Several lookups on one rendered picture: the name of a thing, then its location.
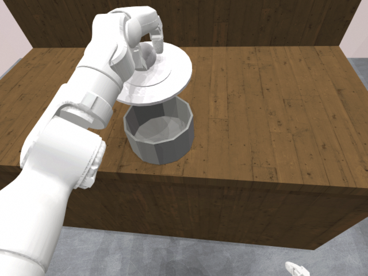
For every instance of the left robot upper arm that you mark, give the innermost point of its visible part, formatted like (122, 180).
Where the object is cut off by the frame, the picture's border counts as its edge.
(33, 206)

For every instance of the knob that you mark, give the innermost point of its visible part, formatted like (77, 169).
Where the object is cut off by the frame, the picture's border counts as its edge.
(149, 54)

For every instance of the table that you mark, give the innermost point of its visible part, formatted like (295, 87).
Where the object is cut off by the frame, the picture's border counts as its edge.
(280, 150)

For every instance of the robot left forearm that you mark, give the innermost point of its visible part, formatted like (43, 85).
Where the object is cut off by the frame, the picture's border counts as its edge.
(88, 97)

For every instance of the robot left hand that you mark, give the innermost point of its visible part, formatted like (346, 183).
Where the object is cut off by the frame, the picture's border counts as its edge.
(151, 23)

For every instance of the pot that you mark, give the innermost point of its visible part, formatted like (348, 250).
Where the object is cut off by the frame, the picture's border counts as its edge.
(161, 133)

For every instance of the lid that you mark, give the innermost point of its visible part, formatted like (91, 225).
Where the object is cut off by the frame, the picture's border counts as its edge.
(167, 78)

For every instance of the robot right hand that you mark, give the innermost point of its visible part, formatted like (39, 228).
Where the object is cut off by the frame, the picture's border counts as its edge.
(296, 270)

